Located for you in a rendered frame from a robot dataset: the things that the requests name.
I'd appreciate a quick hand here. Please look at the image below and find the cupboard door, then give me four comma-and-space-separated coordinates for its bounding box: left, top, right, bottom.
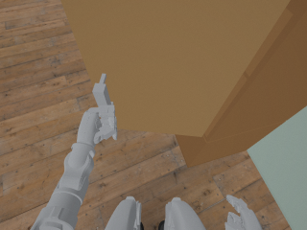
60, 0, 291, 137

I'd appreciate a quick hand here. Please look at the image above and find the robot right hand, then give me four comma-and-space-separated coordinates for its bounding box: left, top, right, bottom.
224, 195, 263, 230

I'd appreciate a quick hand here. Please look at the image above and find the robot left thigh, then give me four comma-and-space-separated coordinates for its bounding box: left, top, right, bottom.
105, 199, 142, 230

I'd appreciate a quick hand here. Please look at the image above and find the robot left shin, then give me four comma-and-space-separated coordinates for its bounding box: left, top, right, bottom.
126, 196, 141, 230

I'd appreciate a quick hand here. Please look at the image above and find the robot left hand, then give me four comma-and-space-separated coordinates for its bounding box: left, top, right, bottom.
77, 104, 118, 148

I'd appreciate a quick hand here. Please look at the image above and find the robot left forearm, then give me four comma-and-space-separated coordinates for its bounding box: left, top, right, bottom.
30, 142, 96, 230

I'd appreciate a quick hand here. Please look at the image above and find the handle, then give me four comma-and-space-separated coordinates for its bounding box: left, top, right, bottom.
92, 73, 114, 107

